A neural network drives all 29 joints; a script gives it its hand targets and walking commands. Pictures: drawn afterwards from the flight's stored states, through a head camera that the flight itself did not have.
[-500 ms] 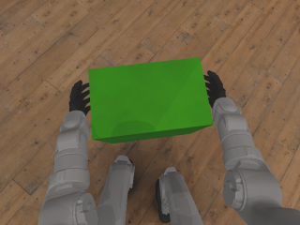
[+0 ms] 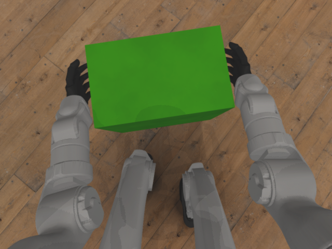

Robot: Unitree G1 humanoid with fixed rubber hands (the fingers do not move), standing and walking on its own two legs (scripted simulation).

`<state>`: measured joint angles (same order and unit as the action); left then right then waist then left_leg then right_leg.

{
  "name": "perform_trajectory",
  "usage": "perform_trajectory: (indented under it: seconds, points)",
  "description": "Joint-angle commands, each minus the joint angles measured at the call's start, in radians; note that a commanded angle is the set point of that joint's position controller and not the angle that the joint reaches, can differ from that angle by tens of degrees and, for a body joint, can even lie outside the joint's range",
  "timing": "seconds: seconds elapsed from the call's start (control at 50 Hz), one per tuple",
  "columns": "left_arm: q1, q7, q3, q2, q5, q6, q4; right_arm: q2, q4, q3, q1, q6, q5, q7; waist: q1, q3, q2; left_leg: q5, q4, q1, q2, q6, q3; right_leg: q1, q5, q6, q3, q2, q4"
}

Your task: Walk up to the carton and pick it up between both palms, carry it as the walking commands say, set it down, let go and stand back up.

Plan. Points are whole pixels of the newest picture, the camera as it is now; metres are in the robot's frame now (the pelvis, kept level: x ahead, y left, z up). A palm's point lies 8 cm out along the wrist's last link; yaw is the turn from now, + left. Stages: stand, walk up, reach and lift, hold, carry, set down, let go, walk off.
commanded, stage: set down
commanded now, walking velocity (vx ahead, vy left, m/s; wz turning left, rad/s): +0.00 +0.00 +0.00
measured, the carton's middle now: (160, 90) +0.46 +0.07 -0.17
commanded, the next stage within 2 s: none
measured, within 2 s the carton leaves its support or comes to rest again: neither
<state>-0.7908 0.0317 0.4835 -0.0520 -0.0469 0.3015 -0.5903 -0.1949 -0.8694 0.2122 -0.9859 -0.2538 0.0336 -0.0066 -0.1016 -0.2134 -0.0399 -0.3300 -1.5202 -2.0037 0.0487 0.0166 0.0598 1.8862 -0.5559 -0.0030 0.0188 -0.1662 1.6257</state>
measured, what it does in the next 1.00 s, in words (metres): lowers itself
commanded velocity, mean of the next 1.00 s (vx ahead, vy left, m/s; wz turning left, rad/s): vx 0.00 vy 0.00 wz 0.00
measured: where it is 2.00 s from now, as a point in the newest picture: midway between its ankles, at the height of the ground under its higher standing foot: (164, 197)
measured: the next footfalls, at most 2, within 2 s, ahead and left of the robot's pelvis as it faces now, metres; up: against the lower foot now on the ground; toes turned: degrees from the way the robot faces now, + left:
none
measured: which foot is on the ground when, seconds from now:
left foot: down 0.00-1.00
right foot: down 0.00-1.00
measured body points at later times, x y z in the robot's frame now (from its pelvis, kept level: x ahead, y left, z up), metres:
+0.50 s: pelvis -0.03 +0.00 -0.07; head +0.31 +0.05 +0.23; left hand +0.44 +0.26 -0.21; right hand +0.54 -0.10 -0.20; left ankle +0.14 +0.12 -0.50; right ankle +0.06 -0.10 -0.50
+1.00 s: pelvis -0.05 +0.00 -0.13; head +0.32 +0.04 +0.11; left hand +0.46 +0.27 -0.30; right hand +0.56 -0.10 -0.28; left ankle +0.14 +0.12 -0.50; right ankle +0.07 -0.10 -0.50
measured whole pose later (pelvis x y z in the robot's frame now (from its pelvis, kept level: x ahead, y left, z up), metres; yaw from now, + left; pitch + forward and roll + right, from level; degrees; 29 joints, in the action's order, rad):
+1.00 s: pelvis -0.05 +0.00 -0.13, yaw -1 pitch +29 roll -2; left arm -1.33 0.11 0.44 -0.24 0.08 0.31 -0.71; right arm -0.43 -1.05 0.06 -1.60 -0.28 -0.10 0.02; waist -0.13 0.52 -0.02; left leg -0.35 -1.98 -2.14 0.07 0.03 0.04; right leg 2.03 -0.61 0.03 -0.02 -0.18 2.11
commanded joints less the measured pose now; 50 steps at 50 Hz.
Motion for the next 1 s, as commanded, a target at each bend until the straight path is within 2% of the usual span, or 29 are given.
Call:
perform_trajectory:
  seconds: [0.0,0.02,0.04,0.06,0.08,0.12,0.16,0.2,0.22,0.24,0.26,0.34,0.4,0.42,0.46,0.52,0.58,0.6,0.62,0.64,0.68,0.7,0.72,0.78,0.82,0.86,0.9,0.92,0.98]
  points:
    - [-0.781,-0.196,-0.596,0.834,0.119,-0.033,0.126,0.977,0.194,-0.402,-0.633,0.047,-0.108,-0.178,-0.026,-1.047,-0.040,0.299,-0.014,0.893,0.054,0.024,-0.090,-0.293,0.255,-0.007,0.011,-0.013,-0.181]
    - [-0.785,-0.192,-0.588,0.837,0.110,-0.028,0.110,0.961,0.176,-0.374,-0.624,0.047,-0.096,-0.180,-0.013,-1.020,-0.026,0.287,-0.018,0.916,0.053,0.024,-0.084,-0.232,0.229,-0.009,0.003,-0.017,-0.173]
    - [-0.805,-0.191,-0.581,0.819,0.111,-0.031,0.119,0.969,0.177,-0.387,-0.642,0.045,-0.108,-0.180,-0.041,-1.028,-0.017,0.285,-0.028,0.913,0.056,0.026,-0.096,-0.226,0.215,-0.009,0.003,-0.019,-0.165]
    - [-0.809,-0.189,-0.578,0.819,0.111,-0.024,0.101,0.956,0.154,-0.377,-0.645,0.044,-0.103,-0.181,-0.033,-1.011,-0.028,0.269,-0.033,0.904,0.052,0.025,-0.089,-0.212,0.203,-0.010,-0.001,-0.017,-0.157]
    - [-0.814,-0.187,-0.577,0.819,0.103,-0.024,0.098,0.953,0.170,-0.375,-0.670,0.046,-0.111,-0.185,-0.042,-1.015,-0.007,0.264,-0.038,0.909,0.053,0.024,-0.089,-0.188,0.196,-0.013,-0.003,-0.019,-0.143]
    - [-0.810,-0.183,-0.550,0.821,0.092,-0.017,0.075,0.934,0.146,-0.368,-0.688,0.040,-0.104,-0.185,-0.050,-1.000,-0.020,0.258,-0.053,0.874,0.049,0.024,-0.091,-0.185,0.190,-0.013,-0.001,-0.015,-0.130]
    - [-0.872,-0.182,-0.576,0.826,0.114,-0.020,0.112,0.919,0.171,-0.367,-0.714,0.043,-0.112,-0.183,-0.031,-1.051,-0.007,0.258,-0.077,0.891,0.050,0.026,-0.085,-0.164,0.187,-0.015,-0.006,-0.019,-0.102]
    - [-0.871,-0.176,-0.563,0.817,0.106,-0.015,0.089,0.919,0.132,-0.354,-0.714,0.038,-0.114,-0.189,-0.043,-1.030,0.003,0.273,-0.090,0.889,0.050,0.029,-0.093,-0.137,0.186,-0.018,-0.011,-0.018,-0.091]
    - [-0.890,-0.174,-0.574,0.815,0.111,-0.017,0.111,0.915,0.161,-0.362,-0.733,0.041,-0.118,-0.191,-0.043,-1.044,0.009,0.256,-0.096,0.905,0.050,0.027,-0.085,-0.112,0.164,-0.019,-0.013,-0.022,-0.079]
    - [-0.898,-0.172,-0.564,0.804,0.106,-0.017,0.112,0.907,0.144,-0.356,-0.729,0.036,-0.110,-0.193,-0.036,-1.044,-0.011,0.269,-0.106,0.895,0.049,0.026,-0.082,-0.101,0.177,-0.015,-0.019,-0.021,-0.071]
    - [-0.920,-0.169,-0.568,0.811,0.114,-0.015,0.105,0.892,0.162,-0.350,-0.751,0.042,-0.115,-0.193,-0.042,-1.041,0.022,0.253,-0.110,0.904,0.051,0.028,-0.079,-0.077,0.163,-0.023,-0.019,-0.025,-0.052]
    - [-0.970,-0.159,-0.568,0.788,0.124,-0.010,0.131,0.876,0.159,-0.356,-0.808,0.030,-0.120,-0.199,-0.035,-1.098,-0.006,0.209,-0.137,0.931,0.048,0.022,-0.058,-0.042,0.125,-0.022,-0.031,-0.026,-0.013]
    - [-1.039,-0.153,-0.571,0.767,0.132,-0.005,0.150,0.868,0.179,-0.374,-0.866,0.027,-0.146,-0.199,-0.058,-1.172,0.010,0.195,-0.170,0.941,0.046,0.021,-0.067,-0.047,0.111,-0.026,-0.026,-0.022,0.016]
    - [-1.042,-0.157,-0.563,0.768,0.132,0.002,0.129,0.847,0.163,-0.368,-0.878,0.022,-0.143,-0.201,-0.046,-1.164,-0.003,0.191,-0.178,0.904,0.044,0.022,-0.077,-0.063,0.114,-0.025,-0.032,-0.019,0.019]
    - [-1.084,-0.158,-0.585,0.772,0.145,0.002,0.163,0.854,0.166,-0.371,-0.893,0.019,-0.148,-0.199,-0.035,-1.225,0.003,0.187,-0.198,0.928,0.045,0.020,-0.073,-0.074,0.115,-0.025,-0.038,-0.022,0.044]
    - [-1.142,-0.153,-0.617,0.740,0.185,0.013,0.203,0.831,0.243,-0.428,-0.986,0.010,-0.188,-0.190,-0.043,-1.439,0.011,0.225,-0.246,1.008,0.040,0.019,-0.079,-0.174,0.145,-0.022,-0.043,-0.019,0.097]
    - [-1.191,-0.136,-0.660,0.686,0.229,0.030,0.280,0.788,0.361,-0.506,-1.100,-0.010,-0.249,-0.170,-0.058,-1.748,0.012,0.260,-0.275,1.140,0.031,0.020,-0.082,-0.376,0.202,-0.019,-0.048,-0.019,0.144]
    - [-1.185,-0.131,-0.661,0.666,0.230,0.034,0.278,0.793,0.334,-0.517,-1.071,-0.026,-0.259,-0.161,-0.063,-1.805,0.006,0.256,-0.289,1.147,0.024,0.024,-0.093,-0.438,0.204,-0.017,-0.044,-0.012,0.142]
    - [-1.196,-0.120,-0.694,0.658,0.252,0.033,0.390,0.777,0.409,-0.519,-1.043,-0.018,-0.279,-0.155,-0.048,-1.824,0.040,0.475,-0.332,1.221,0.019,0.031,-0.102,-0.455,0.346,-0.017,-0.049,-0.017,0.169]
    - [-1.218,-0.114,-0.703,0.640,0.267,0.030,0.437,0.769,0.441,-0.512,-1.058,-0.018,-0.290,-0.150,-0.040,-1.794,0.069,0.516,-0.339,1.247,0.022,0.030,-0.091,-0.415,0.358,-0.015,-0.041,-0.024,0.180]
    - [-1.297,-0.099,-0.705,0.575,0.287,0.025,0.451,0.736,0.442,-0.516,-1.108,-0.024,-0.299,-0.144,-0.061,-1.700,0.057,0.422,-0.349,1.200,0.022,0.017,-0.099,-0.370,0.269,-0.015,-0.026,-0.022,0.196]
    - [-1.274,-0.101,-0.696,0.576,0.289,0.028,0.399,0.702,0.458,-0.506,-1.157,-0.019,-0.298,-0.135,-0.062,-1.647,0.044,0.379,-0.347,1.130,0.024,0.016,-0.106,-0.366,0.245,-0.014,-0.025,-0.013,0.199]
    - [-1.306,-0.102,-0.698,0.564,0.292,0.025,0.370,0.711,0.408,-0.506,-1.150,-0.025,-0.289,-0.129,-0.044,-1.573,0.018,0.314,-0.350,1.042,0.020,0.010,-0.117,-0.378,0.220,-0.011,-0.019,-0.005,0.191]
    - [-1.326,-0.106,-0.648,0.582,0.275,0.014,0.268,0.705,0.334,-0.479,-1.184,-0.016,-0.267,-0.122,-0.040,-1.459,-0.011,0.219,-0.357,0.919,0.020,0.001,-0.127,-0.358,0.168,-0.016,-0.008,0.007,0.200]
    - [-1.320,-0.104,-0.629,0.599,0.268,0.007,0.179,0.689,0.221,-0.455,-1.177,-0.010,-0.256,-0.131,-0.036,-1.348,-0.001,0.162,-0.366,0.893,0.016,0.002,-0.112,-0.260,0.112,-0.024,-0.018,0.014,0.213]
    - [-1.318,-0.103,-0.602,0.599,0.257,-0.005,0.145,0.700,0.173,-0.437,-1.167,0.004,-0.254,-0.143,-0.042,-1.290,-0.001,0.158,-0.382,0.893,0.014,-0.001,-0.102,-0.198,0.089,-0.027,-0.024,0.012,0.228]
    - [-1.319,-0.107,-0.587,0.617,0.249,-0.011,0.093,0.706,0.101,-0.423,-1.153,0.013,-0.234,-0.151,-0.031,-1.221,-0.009,0.145,-0.394,0.867,0.009,0.000,-0.100,-0.165,0.078,-0.031,-0.030,0.017,0.238]
    - [-1.317,-0.109,-0.575,0.600,0.240,-0.017,0.069,0.717,0.065,-0.421,-1.141,0.017,-0.240,-0.159,-0.048,-1.176,-0.011,0.136,-0.398,0.845,0.009,-0.001,-0.098,-0.139,0.064,-0.027,-0.032,0.018,0.249]
    - [-1.318,-0.111,-0.565,0.614,0.235,-0.033,0.056,0.717,0.055,-0.396,-1.135,0.034,-0.236,-0.175,-0.047,-1.140,0.015,0.174,-0.422,0.857,0.008,0.000,-0.096,-0.081,0.084,-0.034,-0.036,0.019,0.277]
